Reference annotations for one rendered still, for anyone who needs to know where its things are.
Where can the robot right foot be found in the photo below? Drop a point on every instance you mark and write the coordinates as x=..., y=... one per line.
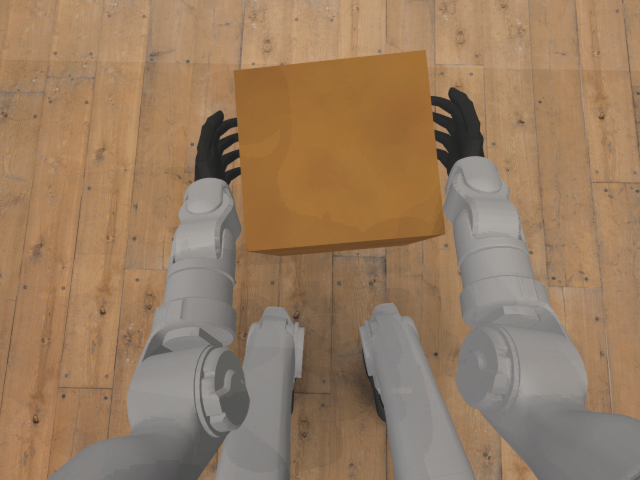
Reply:
x=378, y=401

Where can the carton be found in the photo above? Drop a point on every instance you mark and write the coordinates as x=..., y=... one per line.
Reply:
x=338, y=155

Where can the robot right forearm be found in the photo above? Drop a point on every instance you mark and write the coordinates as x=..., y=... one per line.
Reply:
x=499, y=285

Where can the robot right hand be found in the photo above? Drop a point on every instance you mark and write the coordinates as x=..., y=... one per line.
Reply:
x=464, y=127

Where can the left robot upper arm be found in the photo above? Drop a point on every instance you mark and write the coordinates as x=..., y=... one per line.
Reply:
x=181, y=405

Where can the robot left hand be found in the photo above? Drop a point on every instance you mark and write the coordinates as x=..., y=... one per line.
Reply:
x=209, y=162

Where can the robot left forearm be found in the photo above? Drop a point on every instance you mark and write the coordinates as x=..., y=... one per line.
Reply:
x=197, y=308

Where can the right robot upper arm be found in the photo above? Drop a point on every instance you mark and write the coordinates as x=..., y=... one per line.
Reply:
x=530, y=385

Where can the robot left shin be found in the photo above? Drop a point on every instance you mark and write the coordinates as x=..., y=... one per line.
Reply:
x=277, y=312

